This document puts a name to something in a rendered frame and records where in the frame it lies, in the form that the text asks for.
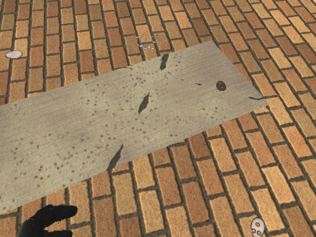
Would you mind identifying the left robot hand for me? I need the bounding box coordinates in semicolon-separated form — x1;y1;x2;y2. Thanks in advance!
16;204;78;237

